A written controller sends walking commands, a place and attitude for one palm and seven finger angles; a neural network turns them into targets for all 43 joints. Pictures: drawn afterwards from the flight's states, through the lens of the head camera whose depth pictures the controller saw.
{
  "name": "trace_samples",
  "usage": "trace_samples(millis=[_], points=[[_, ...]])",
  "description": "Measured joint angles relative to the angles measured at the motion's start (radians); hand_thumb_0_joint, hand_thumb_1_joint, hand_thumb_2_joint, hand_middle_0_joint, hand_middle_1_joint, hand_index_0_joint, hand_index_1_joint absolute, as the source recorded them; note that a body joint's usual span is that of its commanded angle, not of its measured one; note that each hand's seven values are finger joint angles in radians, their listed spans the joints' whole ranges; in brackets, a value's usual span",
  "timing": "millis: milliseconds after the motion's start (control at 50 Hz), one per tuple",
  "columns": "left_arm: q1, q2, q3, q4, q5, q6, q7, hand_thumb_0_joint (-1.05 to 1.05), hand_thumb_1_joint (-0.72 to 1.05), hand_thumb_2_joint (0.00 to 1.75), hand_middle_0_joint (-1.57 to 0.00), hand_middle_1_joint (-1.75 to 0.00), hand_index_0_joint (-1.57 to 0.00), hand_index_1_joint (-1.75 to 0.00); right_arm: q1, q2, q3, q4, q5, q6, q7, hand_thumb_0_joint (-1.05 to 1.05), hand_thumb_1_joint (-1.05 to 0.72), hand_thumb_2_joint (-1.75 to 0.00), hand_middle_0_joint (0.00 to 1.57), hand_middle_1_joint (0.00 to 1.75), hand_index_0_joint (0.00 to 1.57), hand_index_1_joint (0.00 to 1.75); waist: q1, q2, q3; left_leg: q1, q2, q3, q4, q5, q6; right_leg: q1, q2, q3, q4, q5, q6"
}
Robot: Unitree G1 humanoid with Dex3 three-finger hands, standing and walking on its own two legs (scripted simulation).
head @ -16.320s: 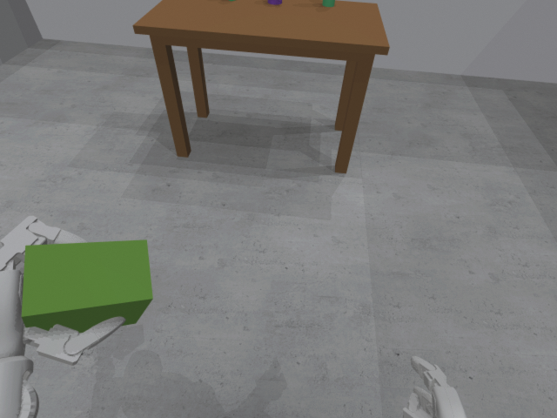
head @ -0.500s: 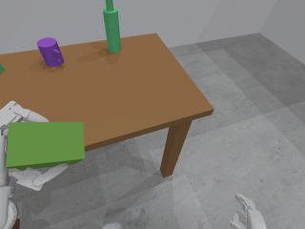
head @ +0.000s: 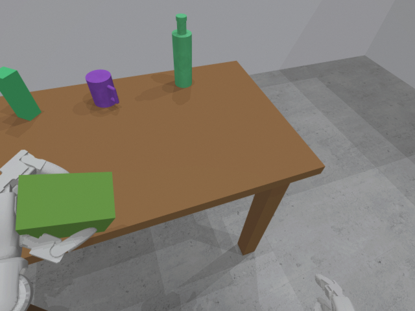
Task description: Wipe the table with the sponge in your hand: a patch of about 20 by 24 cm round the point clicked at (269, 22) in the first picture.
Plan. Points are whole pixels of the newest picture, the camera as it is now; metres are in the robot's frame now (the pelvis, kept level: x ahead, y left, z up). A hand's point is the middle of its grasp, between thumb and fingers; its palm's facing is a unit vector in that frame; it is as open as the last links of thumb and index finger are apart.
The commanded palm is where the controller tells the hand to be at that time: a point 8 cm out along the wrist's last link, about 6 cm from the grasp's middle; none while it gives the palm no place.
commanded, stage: shuffle to correct the standing spot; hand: left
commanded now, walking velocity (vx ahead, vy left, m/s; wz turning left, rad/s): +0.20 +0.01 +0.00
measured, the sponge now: (81, 206) +0.23 +0.21 +0.14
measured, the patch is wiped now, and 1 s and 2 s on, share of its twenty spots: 0.00 0.00 0.00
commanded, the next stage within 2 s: come to a stop and stand still in 0.52 s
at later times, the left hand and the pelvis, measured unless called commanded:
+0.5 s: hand (47, 174) +0.27 +0.27 +0.16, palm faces +0.44 -0.85 -0.30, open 10.7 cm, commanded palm +0.21 +0.30 +0.18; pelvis +0.05 +0.02 +0.00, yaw -1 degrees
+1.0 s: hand (75, 168) +0.28 +0.23 +0.16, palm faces +0.39 -0.84 -0.37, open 10.7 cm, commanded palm +0.23 +0.27 +0.18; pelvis +0.07 -0.01 +0.01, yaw +0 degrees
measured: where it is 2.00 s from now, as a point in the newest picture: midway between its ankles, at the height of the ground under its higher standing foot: outside the picture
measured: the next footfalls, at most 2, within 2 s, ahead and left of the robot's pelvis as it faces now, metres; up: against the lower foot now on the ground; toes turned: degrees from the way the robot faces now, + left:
left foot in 0.02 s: +0.09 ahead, +0.14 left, +0.00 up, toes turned +2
right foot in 0.32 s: +0.10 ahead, -0.07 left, +0.00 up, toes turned -4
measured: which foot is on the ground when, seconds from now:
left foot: up 0.00-0.00, down 0.02-1.00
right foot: down 0.00-0.02, up 0.04-0.30, down 0.32-1.00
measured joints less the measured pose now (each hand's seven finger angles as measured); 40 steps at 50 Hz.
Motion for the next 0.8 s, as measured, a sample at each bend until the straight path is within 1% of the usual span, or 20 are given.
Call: trace_samples(millis=[20, 40, 80, 120, 140, 180, 220, 300, 320, 340, 380, 420, 460, 520, 600, 640, 660, 700, 740, 800], points=[[0.007, 0.011, 0.005, -0.041, -0.003, -0.006, 0.001, -0.01, -0.55, 1.00, -0.67, -1.37, -0.67, -1.37, -0.006, -0.007, -0.009, -0.013, 0.001, -0.006, -0.003, 0.01, -0.91, -0.90, 0.20, 0.30, 0.21, 0.30, -0.004, 0.002, 0.005, 0.028, 0.000, -0.006, -0.043, 0.010, -0.011, -0.017, 0.001, 0.006, 0.043, -0.023, 0.008], [0.003, 0.033, 0.016, -0.068, -0.004, -0.013, 0.002, -0.01, -0.55, 1.00, -0.67, -1.37, -0.67, -1.37, -0.021, 0.002, -0.021, -0.018, 0.003, -0.009, -0.006, 0.01, -0.91, -0.90, 0.20, 0.30, 0.21, 0.30, -0.010, -0.016, 0.017, 0.022, -0.012, 0.001, -0.024, 0.001, -0.023, -0.042, -0.007, 0.030, 0.109, -0.056, 0.004], [-0.015, 0.080, 0.046, -0.090, -0.001, -0.026, 0.004, -0.01, -0.55, 1.00, -0.67, -1.37, -0.67, -1.37, -0.047, 0.028, -0.030, -0.029, 0.004, -0.007, -0.010, 0.01, -0.91, -0.90, 0.20, 0.30, 0.20, 0.30, -0.021, -0.041, 0.034, 0.015, -0.025, 0.010, 0.006, -0.019, -0.016, -0.113, 0.015, 0.084, 0.285, -0.156, -0.011], [-0.014, 0.122, 0.084, -0.095, -0.007, -0.029, 0.002, -0.01, -0.55, 1.00, -0.67, -1.37, -0.67, -1.37, -0.063, 0.053, -0.021, -0.037, 0.006, -0.006, -0.008, 0.01, -0.91, -0.90, 0.20, 0.30, 0.20, 0.30, -0.039, -0.042, 0.029, 0.016, -0.025, 0.005, -0.006, -0.016, -0.002, -0.176, 0.046, 0.090, 0.403, -0.190, -0.017], [-0.006, 0.135, 0.101, -0.099, -0.012, -0.027, 0.001, -0.01, -0.55, 1.00, -0.67, -1.37, -0.67, -1.37, -0.065, 0.063, -0.015, -0.042, 0.008, -0.006, -0.005, 0.01, -0.91, -0.90, 0.20, 0.30, 0.20, 0.30, -0.046, -0.037, 0.022, 0.018, -0.022, 0.001, -0.017, -0.011, 0.001, -0.198, 0.058, 0.082, 0.420, -0.184, -0.018], [0.020, 0.141, 0.126, -0.108, -0.021, -0.027, -0.001, -0.01, -0.55, 1.00, -0.67, -1.37, -0.67, -1.37, -0.060, 0.078, -0.001, -0.051, 0.013, -0.007, 0.006, 0.01, -0.91, -0.90, 0.20, 0.30, 0.20, 0.30, -0.049, -0.024, 0.003, 0.023, -0.016, -0.001, -0.039, -0.004, 0.003, -0.222, 0.069, 0.063, 0.387, -0.140, -0.017], [0.055, 0.126, 0.132, -0.112, -0.030, -0.029, -0.004, -0.01, -0.55, 1.00, -0.67, -1.37, -0.67, -1.37, -0.050, 0.083, 0.014, -0.057, 0.017, -0.009, 0.013, 0.01, -0.91, -0.90, 0.20, 0.30, 0.20, 0.30, -0.044, -0.008, -0.017, 0.029, -0.014, 0.005, -0.054, -0.004, 0.002, -0.221, 0.073, 0.045, 0.306, -0.096, -0.015], [0.093, 0.096, 0.105, -0.079, -0.032, -0.012, -0.011, -0.01, -0.55, 1.00, -0.67, -1.37, -0.67, -1.37, -0.026, 0.081, 0.040, -0.056, 0.021, -0.007, 0.010, 0.01, -0.91, -0.90, 0.20, 0.30, 0.20, 0.30, -0.023, 0.023, -0.044, 0.035, -0.020, 0.011, -0.037, -0.028, 0.000, -0.137, 0.082, 0.020, 0.065, -0.008, -0.011], [0.090, 0.092, 0.099, -0.063, -0.029, -0.006, -0.012, -0.01, -0.55, 1.00, -0.67, -1.37, -0.67, -1.37, -0.023, 0.081, 0.046, -0.051, 0.021, -0.004, 0.007, 0.01, -0.91, -0.90, 0.20, 0.30, 0.21, 0.30, -0.015, 0.025, -0.048, 0.033, -0.024, 0.014, -0.019, -0.042, -0.002, -0.111, 0.083, 0.022, 0.010, 0.031, -0.018], [0.077, 0.079, 0.087, -0.039, -0.025, 0.001, -0.013, -0.01, -0.55, 1.00, -0.67, -1.37, -0.67, -1.37, -0.024, 0.076, 0.048, -0.041, 0.020, 0.000, 0.004, 0.01, -0.90, -0.90, 0.20, 0.30, 0.21, 0.30, -0.010, 0.040, -0.046, 0.033, -0.018, 0.009, 0.001, -0.056, -0.004, -0.098, 0.090, 0.018, -0.007, 0.081, -0.034], [0.047, 0.049, 0.063, 0.006, -0.019, 0.021, -0.015, -0.01, -0.55, 1.00, -0.66, -1.37, -0.67, -1.37, -0.021, 0.066, 0.049, -0.019, 0.015, 0.011, 0.000, 0.01, -0.90, -0.90, 0.20, 0.30, 0.21, 0.30, -0.002, 0.070, -0.053, 0.035, -0.006, -0.009, 0.032, -0.097, -0.002, -0.081, 0.105, 0.003, -0.008, 0.083, -0.059], [0.024, 0.023, 0.048, 0.026, -0.023, 0.043, -0.015, -0.01, -0.55, 1.00, -0.66, -1.37, -0.67, -1.37, -0.014, 0.062, 0.046, -0.002, 0.018, 0.018, 0.002, 0.01, -0.90, -0.90, 0.20, 0.30, 0.21, 0.30, 0.011, 0.066, -0.067, 0.027, -0.015, -0.021, 0.073, -0.160, 0.003, -0.078, 0.107, 0.006, -0.005, 0.061, -0.070], [0.000, 0.001, 0.034, 0.028, -0.026, 0.053, -0.010, -0.01, -0.55, 1.00, -0.66, -1.37, -0.67, -1.37, -0.014, 0.057, 0.044, 0.008, 0.020, 0.022, 0.003, 0.01, -0.90, -0.90, 0.20, 0.30, 0.21, 0.30, 0.016, 0.045, -0.063, 0.030, -0.026, -0.020, 0.097, -0.154, 0.003, -0.068, 0.104, 0.013, -0.010, 0.052, -0.073], [-0.018, -0.005, 0.021, -0.002, -0.029, 0.053, -0.005, -0.01, -0.55, 1.00, -0.66, -1.37, -0.67, -1.37, -0.022, 0.041, 0.041, -0.001, 0.014, 0.015, 0.000, 0.01, -0.91, -0.90, 0.20, 0.30, 0.21, 0.30, 0.002, 0.024, -0.040, 0.089, -0.030, -0.020, -0.015, -0.069, 0.007, -0.059, 0.103, 0.014, 0.007, 0.037, -0.065], [-0.007, 0.046, 0.035, -0.041, -0.026, 0.045, -0.014, -0.01, -0.55, 1.00, -0.66, -1.37, -0.67, -1.37, -0.041, 0.051, 0.024, -0.035, 0.007, 0.018, -0.002, 0.01, -0.91, -0.90, 0.20, 0.30, 0.21, 0.30, -0.029, -0.022, -0.019, 0.116, -0.051, -0.004, -0.037, -0.092, -0.001, -0.070, 0.085, 0.052, 0.056, -0.005, -0.048], [0.016, 0.077, 0.050, -0.066, -0.025, 0.044, -0.022, -0.01, -0.55, 1.00, -0.66, -1.37, -0.67, -1.37, -0.043, 0.055, 0.021, -0.058, 0.003, 0.018, 0.000, 0.01, -0.91, -0.90, 0.20, 0.30, 0.20, 0.30, -0.047, -0.019, -0.016, 0.121, -0.049, -0.011, -0.053, -0.090, -0.006, -0.064, 0.085, 0.052, 0.038, -0.012, -0.046], [0.028, 0.092, 0.060, -0.079, -0.025, 0.041, -0.024, -0.01, -0.55, 1.00, -0.66, -1.37, -0.67, -1.37, -0.043, 0.055, 0.021, -0.071, 0.004, 0.019, 0.002, 0.01, -0.91, -0.90, 0.20, 0.30, 0.20, 0.30, -0.053, -0.014, -0.014, 0.120, -0.044, -0.017, -0.054, -0.090, -0.010, -0.053, 0.087, 0.046, 0.000, 0.020, -0.046], [0.050, 0.105, 0.073, -0.099, -0.030, 0.034, -0.028, -0.01, -0.55, 1.00, -0.66, -1.37, -0.67, -1.37, -0.045, 0.050, 0.018, -0.083, 0.012, 0.023, 0.009, 0.01, -0.91, -0.90, 0.20, 0.30, 0.20, 0.30, -0.063, 0.021, -0.005, 0.110, -0.017, -0.040, -0.034, -0.099, -0.022, -0.023, 0.114, 0.021, -0.059, 0.060, -0.056], [0.076, 0.113, 0.086, -0.113, -0.044, 0.029, -0.030, -0.01, -0.55, 1.00, -0.66, -1.37, -0.67, -1.37, -0.049, 0.049, 0.018, -0.083, 0.020, 0.030, 0.015, 0.01, -0.91, -0.90, 0.20, 0.30, 0.20, 0.30, -0.065, 0.036, -0.005, 0.089, -0.003, -0.051, 0.001, -0.086, -0.030, -0.006, 0.129, 0.011, -0.096, 0.070, -0.069], [0.120, 0.103, 0.097, -0.110, -0.063, 0.028, -0.025, -0.01, -0.55, 1.00, -0.66, -1.37, -0.67, -1.37, -0.054, 0.049, 0.023, -0.075, 0.026, 0.039, 0.019, 0.01, -0.91, -0.90, 0.20, 0.30, 0.20, 0.30, -0.049, 0.015, -0.013, 0.079, -0.016, -0.038, 0.035, -0.030, -0.034, 0.002, 0.118, 0.033, -0.100, 0.066, -0.078]])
